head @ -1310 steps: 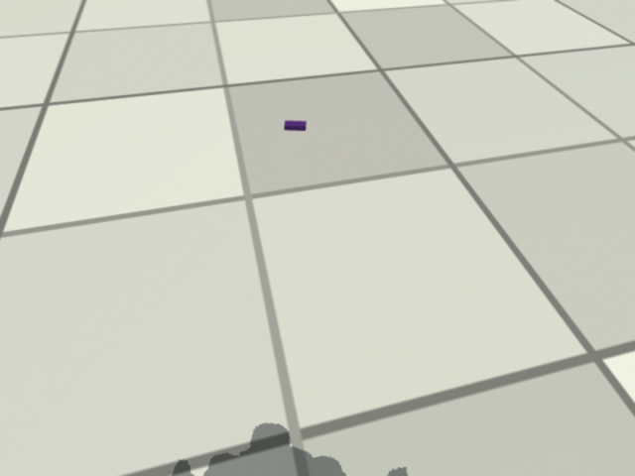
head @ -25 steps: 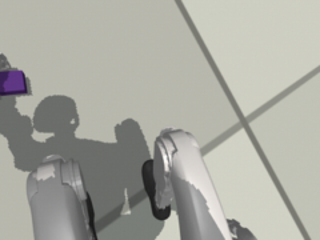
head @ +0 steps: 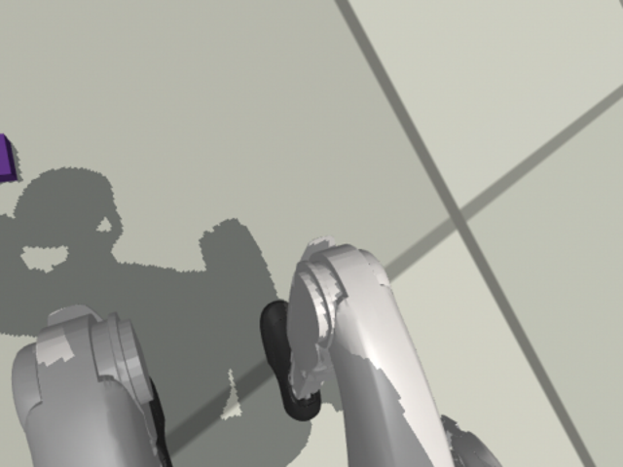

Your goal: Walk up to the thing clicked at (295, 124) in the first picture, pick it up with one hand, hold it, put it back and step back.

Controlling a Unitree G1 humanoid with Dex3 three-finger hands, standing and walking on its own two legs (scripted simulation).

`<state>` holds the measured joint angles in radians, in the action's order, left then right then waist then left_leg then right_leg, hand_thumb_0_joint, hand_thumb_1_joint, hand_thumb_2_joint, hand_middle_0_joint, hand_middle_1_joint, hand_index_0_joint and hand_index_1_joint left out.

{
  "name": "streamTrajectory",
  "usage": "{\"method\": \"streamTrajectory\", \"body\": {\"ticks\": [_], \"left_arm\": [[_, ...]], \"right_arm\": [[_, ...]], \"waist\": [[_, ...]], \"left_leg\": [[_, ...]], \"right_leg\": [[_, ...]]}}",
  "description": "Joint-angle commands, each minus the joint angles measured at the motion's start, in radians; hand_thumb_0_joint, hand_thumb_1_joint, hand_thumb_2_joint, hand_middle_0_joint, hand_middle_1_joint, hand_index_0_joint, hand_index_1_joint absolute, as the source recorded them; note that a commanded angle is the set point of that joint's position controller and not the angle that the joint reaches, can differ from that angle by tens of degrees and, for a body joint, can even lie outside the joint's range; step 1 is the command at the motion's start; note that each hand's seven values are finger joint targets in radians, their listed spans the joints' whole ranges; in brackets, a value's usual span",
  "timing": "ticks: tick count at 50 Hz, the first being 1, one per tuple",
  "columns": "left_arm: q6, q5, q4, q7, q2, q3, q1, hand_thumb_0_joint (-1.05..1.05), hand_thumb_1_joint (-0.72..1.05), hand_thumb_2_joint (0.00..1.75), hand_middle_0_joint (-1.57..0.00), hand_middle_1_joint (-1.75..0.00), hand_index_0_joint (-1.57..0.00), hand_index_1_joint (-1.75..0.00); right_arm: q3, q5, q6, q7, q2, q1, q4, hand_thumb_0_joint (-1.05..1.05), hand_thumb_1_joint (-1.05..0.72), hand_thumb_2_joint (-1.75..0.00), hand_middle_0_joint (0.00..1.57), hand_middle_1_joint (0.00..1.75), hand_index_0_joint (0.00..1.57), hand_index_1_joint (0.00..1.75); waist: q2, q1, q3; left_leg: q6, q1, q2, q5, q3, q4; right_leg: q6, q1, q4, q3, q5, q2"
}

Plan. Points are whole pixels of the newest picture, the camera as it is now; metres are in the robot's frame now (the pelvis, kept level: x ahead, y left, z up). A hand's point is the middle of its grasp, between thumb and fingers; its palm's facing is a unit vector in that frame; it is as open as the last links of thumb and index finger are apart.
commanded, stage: rest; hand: left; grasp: from above
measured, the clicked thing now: out of the picture +0.50 +0.29 -0.24
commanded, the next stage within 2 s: open in 1.18 s
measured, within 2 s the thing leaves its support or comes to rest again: rests again in 0.86 s
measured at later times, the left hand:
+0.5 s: hand out of the picture +0.50 +0.29 -0.24, palm faces -0.49 -0.08 -0.87, open 7.9 cm
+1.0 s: hand out of the picture +0.50 +0.29 -0.26, palm faces -0.48 -0.08 -0.87, open 7.9 cm
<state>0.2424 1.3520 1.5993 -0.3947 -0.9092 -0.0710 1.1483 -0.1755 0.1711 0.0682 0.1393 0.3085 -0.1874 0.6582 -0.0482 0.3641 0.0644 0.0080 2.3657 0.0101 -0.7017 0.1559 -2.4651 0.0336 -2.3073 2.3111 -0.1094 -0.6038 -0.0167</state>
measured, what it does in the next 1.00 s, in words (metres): stands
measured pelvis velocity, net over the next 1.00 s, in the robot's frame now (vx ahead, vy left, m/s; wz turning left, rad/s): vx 0.00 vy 0.01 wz -0.07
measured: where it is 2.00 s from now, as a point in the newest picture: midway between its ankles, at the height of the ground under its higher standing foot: (226, 416)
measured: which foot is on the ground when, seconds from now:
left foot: down 0.00-1.00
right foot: down 0.00-1.00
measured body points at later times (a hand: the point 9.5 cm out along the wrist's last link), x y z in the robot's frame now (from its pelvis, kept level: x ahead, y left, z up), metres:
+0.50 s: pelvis +0.00 +0.00 -0.01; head +0.29 +0.10 +0.32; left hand +0.52 +0.29 -0.19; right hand +0.02 -0.27 -0.06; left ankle +0.07 +0.12 -0.28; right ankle +0.12 -0.12 -0.28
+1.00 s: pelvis +0.00 +0.01 -0.01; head +0.30 +0.11 +0.30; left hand +0.52 +0.29 -0.21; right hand +0.02 -0.26 -0.05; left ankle +0.07 +0.12 -0.28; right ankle +0.12 -0.12 -0.28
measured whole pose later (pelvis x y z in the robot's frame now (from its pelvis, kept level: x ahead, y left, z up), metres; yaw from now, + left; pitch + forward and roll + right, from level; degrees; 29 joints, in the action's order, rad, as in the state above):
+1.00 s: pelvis +0.00 +0.01 -0.01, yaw -4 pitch +31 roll -14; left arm 0.21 1.36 1.70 -0.50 -1.07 -0.10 1.18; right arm -0.29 0.22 0.17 0.19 0.36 -0.15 0.58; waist -0.13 0.44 0.18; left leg 0.02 2.36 0.00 -0.73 0.22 -2.53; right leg 0.05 -2.28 2.32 -0.16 -0.60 0.01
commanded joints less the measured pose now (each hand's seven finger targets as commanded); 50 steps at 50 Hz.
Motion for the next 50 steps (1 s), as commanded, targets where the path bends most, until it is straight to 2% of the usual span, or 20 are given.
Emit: {"method": "streamTrajectory", "body": {"ticks": [1,4,6,7,11,17,22,23,24,26,28,31,33,34,38,40,43,44,49,50], "left_arm": [[-0.006,-0.003,-0.184,-0.085,-0.265,-0.042,0.363,0.0,0.81,0.3,-1.14,-0.34,-1.19,-0.29],[-0.021,-0.009,-0.159,-0.098,-0.248,-0.027,0.335,0.0,0.81,0.31,-1.13,-0.33,-1.18,-0.28],[-0.034,-0.01,-0.087,-0.101,-0.224,-0.016,0.322,0.0,0.82,0.31,-1.14,-0.3,-1.19,-0.26],[-0.034,-0.021,-0.127,-0.104,-0.242,-0.027,0.336,0.0,0.8,0.31,-1.12,-0.32,-1.17,-0.27],[-0.048,-0.028,-0.072,-0.091,-0.227,-0.008,0.313,0.0,0.78,0.28,-1.09,-0.32,-1.15,-0.26],[-0.03,-0.022,-0.097,-0.09,-0.308,-0.06,0.298,0.0,0.81,0.28,-1.12,-0.32,-1.17,-0.27],[-0.012,-0.011,-0.116,-0.108,-0.323,-0.052,0.323,0.0,0.82,0.3,-1.13,-0.33,-1.19,-0.28],[-0.011,-0.005,-0.104,-0.117,-0.353,-0.07,0.307,0.0,0.81,0.32,-1.14,-0.34,-1.18,-0.29],[-0.01,0.0,-0.096,-0.119,-0.31,-0.028,0.311,0.0,0.81,0.33,-1.14,-0.33,-1.19,-0.29],[-0.01,0.009,-0.078,-0.132,-0.348,-0.057,0.298,0.0,0.83,0.3,-1.13,-0.36,-1.19,-0.3],[-0.008,0.003,-0.084,-0.145,-0.345,-0.049,0.318,0.0,0.82,0.32,-1.14,-0.34,-1.19,-0.3],[-0.014,0.003,-0.041,-0.146,-0.293,-0.007,0.319,0.0,0.83,0.34,-1.14,-0.36,-1.19,-0.31],[-0.021,0.003,-0.033,-0.153,-0.333,-0.03,0.319,0.0,0.83,0.31,-1.13,-0.36,-1.19,-0.3],[-0.024,-0.001,-0.045,-0.155,-0.339,-0.03,0.304,0.0,0.81,0.31,-1.12,-0.37,-1.17,-0.31],[-0.027,-0.012,-0.055,-0.159,-0.313,-0.004,0.327,0.0,0.8,0.33,-1.11,-0.37,-1.16,-0.32],[-0.034,-0.012,0.006,-0.156,-0.343,-0.039,0.291,0.0,0.82,0.35,-1.14,-0.34,-1.18,-0.3],[-0.036,-0.006,-0.021,-0.156,-0.358,-0.04,0.313,0.0,0.81,0.34,-1.13,-0.36,-1.18,-0.32],[-0.033,-0.006,-0.05,-0.159,-0.388,-0.061,0.312,0.0,0.8,0.33,-1.12,-0.37,-1.17,-0.32],[-0.029,-0.014,-0.023,-0.149,-0.349,-0.031,0.298,0.0,0.76,0.3,-1.06,-0.39,-1.13,-0.33],[-0.029,-0.022,-0.03,-0.15,-0.395,-0.059,0.286,0.0,0.75,0.33,-1.07,-0.38,-1.12,-0.33]], "right_arm": [[0.088,0.005,0.004,-0.009,0.293,-0.243,0.007,0.0,-0.91,-0.9,0.2,0.3,0.2,0.3],[0.08,0.007,0.009,-0.004,0.283,-0.234,0.012,0.0,-0.9,-0.89,0.2,0.3,0.2,0.3],[0.072,0.012,0.014,-0.002,0.292,-0.239,0.015,0.0,-0.9,-0.89,0.2,0.3,0.2,0.3],[0.074,0.01,0.015,-0.003,0.295,-0.237,0.012,0.0,-0.9,-0.89,0.2,0.3,0.2,0.3],[0.062,0.014,0.029,0.002,0.315,-0.241,0.01,0.0,-0.9,-0.89,0.2,0.3,0.2,0.3],[0.054,0.022,0.035,0.005,0.348,-0.239,-0.026,0.0,-0.9,-0.9,0.2,0.3,0.2,0.3],[0.033,0.03,0.037,0.005,0.347,-0.215,-0.04,0.0,-0.9,-0.9,0.2,0.3,0.2,0.3],[0.031,0.031,0.035,0.005,0.344,-0.215,-0.029,0.0,-0.9,-0.9,0.2,0.3,0.2,0.3],[0.026,0.031,0.039,0.008,0.337,-0.199,-0.035,0.0,-0.91,-0.9,0.2,0.3,0.2,0.3],[0.023,0.035,0.042,0.01,0.351,-0.205,-0.033,0.0,-0.9,-0.9,0.2,0.3,0.2,0.3],[0.02,0.038,0.045,0.011,0.352,-0.203,-0.033,0.0,-0.9,-0.9,0.2,0.3,0.2,0.3],[0.008,0.042,0.062,0.02,0.348,-0.191,-0.034,0.0,-0.9,-0.9,0.2,0.3,0.2,0.3],[0.011,0.042,0.07,0.021,0.367,-0.19,-0.03,0.0,-0.9,-0.9,0.2,0.3,0.2,0.3],[0.009,0.041,0.074,0.023,0.36,-0.188,-0.035,0.0,-0.9,-0.9,0.2,0.3,0.2,0.3],[0.0,0.039,0.085,0.031,0.361,-0.188,-0.023,0.0,-0.9,-0.9,0.2,0.3,0.2,0.3],[0.004,0.042,0.091,0.035,0.386,-0.189,-0.037,0.0,-0.9,-0.9,0.2,0.3,0.2,0.3],[-0.006,0.044,0.094,0.036,0.386,-0.187,-0.048,0.0,-0.9,-0.9,0.2,0.3,0.2,0.3],[-0.004,0.044,0.092,0.035,0.387,-0.185,-0.044,0.0,-0.9,-0.9,0.2,0.3,0.2,0.3],[-0.012,0.048,0.1,0.046,0.388,-0.177,-0.065,0.0,-0.9,-0.9,0.2,0.3,0.2,0.3],[-0.017,0.046,0.098,0.045,0.385,-0.181,-0.051,0.0,-0.91,-0.9,0.2,0.3,0.2,0.3]], "waist": [[0.5,0.026,-0.752],[0.517,0.024,-0.751],[0.451,0.059,-0.676],[0.463,0.045,-0.697],[0.439,0.066,-0.63],[0.479,0.069,-0.662],[0.5,0.078,-0.653],[0.507,0.07,-0.669],[0.518,0.074,-0.643],[0.502,0.084,-0.623],[0.509,0.086,-0.637],[0.478,0.116,-0.56],[0.477,0.114,-0.551],[0.489,0.095,-0.584],[0.52,0.107,-0.597],[0.499,0.127,-0.538],[0.483,0.124,-0.541],[0.51,0.11,-0.563],[0.501,0.131,-0.538],[0.476,0.121,-0.561]], "left_leg": [[-0.001,-0.566,-0.004,0.251,-0.075,0.258],[0.002,-0.566,-0.008,0.25,-0.078,0.254],[0.009,-0.51,-0.005,0.237,-0.077,0.235],[0.006,-0.525,-0.007,0.245,-0.072,0.25],[0.006,-0.509,-0.01,0.251,-0.064,0.227],[-0.009,-0.561,-0.016,0.297,-0.038,0.231],[-0.005,-0.54,-0.017,0.295,-0.049,0.208],[-0.005,-0.553,-0.02,0.288,-0.045,0.218],[-0.005,-0.545,-0.022,0.272,-0.047,0.213],[-0.003,-0.536,-0.022,0.26,-0.044,0.213],[-0.003,-0.541,-0.023,0.252,-0.037,0.221],[0.007,-0.509,-0.025,0.202,-0.037,0.212],[0.003,-0.515,-0.028,0.206,-0.026,0.213],[0.0,-0.542,-0.028,0.224,-0.025,0.223],[-0.01,-0.579,-0.035,0.269,-0.011,0.223],[-0.01,-0.547,-0.036,0.269,-0.009,0.206],[-0.002,-0.528,-0.033,0.26,-0.017,0.197],[-0.009,-0.552,-0.035,0.269,-0.012,0.21],[-0.004,-0.536,-0.038,0.245,-0.01,0.197],[0.002,-0.527,-0.037,0.248,-0.014,0.191]], "right_leg": [[-0.072,0.396,-0.177,-0.091,0.208,0.043],[-0.069,0.402,-0.169,-0.09,0.217,0.051],[-0.066,0.389,-0.175,-0.096,0.212,0.049],[-0.065,0.4,-0.179,-0.097,0.218,0.049],[-0.069,0.382,-0.177,-0.104,0.219,0.049],[-0.073,0.414,-0.162,-0.12,0.241,0.048],[-0.073,0.438,-0.169,-0.118,0.247,0.054],[-0.071,0.447,-0.165,-0.119,0.245,0.059],[-0.074,0.426,-0.164,-0.119,0.233,0.063],[-0.069,0.424,-0.163,-0.126,0.23,0.063],[-0.068,0.422,-0.162,-0.131,0.226,0.064],[-0.059,0.391,-0.17,-0.132,0.199,0.065],[-0.06,0.38,-0.162,-0.138,0.204,0.063],[-0.059,0.401,-0.163,-0.137,0.214,0.066],[-0.061,0.392,-0.147,-0.144,0.246,0.067],[-0.061,0.377,-0.144,-0.146,0.245,0.061],[-0.061,0.401,-0.159,-0.139,0.244,0.064],[-0.063,0.409,-0.16,-0.143,0.243,0.062],[-0.059,0.404,-0.154,-0.146,0.232,0.066],[-0.055,0.44,-0.163,-0.143,0.238,0.069]]}}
